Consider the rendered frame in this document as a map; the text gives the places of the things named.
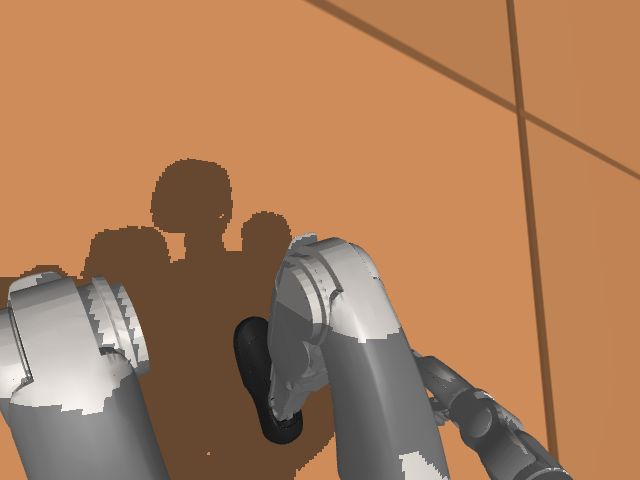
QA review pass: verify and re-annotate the right robot arm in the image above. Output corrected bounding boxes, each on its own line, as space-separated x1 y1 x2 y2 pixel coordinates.
449 388 573 480

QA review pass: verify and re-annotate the right robot hand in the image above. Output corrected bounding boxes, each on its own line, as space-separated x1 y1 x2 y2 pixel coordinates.
411 349 475 426

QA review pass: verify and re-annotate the right robot foot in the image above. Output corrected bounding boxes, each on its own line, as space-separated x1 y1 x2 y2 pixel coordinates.
233 317 303 445

